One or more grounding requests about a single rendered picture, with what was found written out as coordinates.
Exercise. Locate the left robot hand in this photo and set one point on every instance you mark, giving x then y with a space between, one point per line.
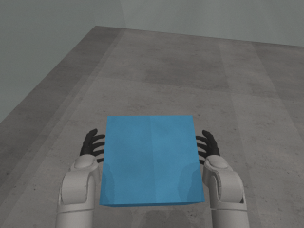
88 146

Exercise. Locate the carton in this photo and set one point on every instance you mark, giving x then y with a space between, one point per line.
150 160

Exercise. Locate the robot left forearm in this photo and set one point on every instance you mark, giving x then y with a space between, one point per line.
76 199

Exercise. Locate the robot right forearm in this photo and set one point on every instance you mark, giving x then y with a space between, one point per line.
226 194

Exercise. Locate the right robot hand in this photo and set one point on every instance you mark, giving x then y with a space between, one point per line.
211 146

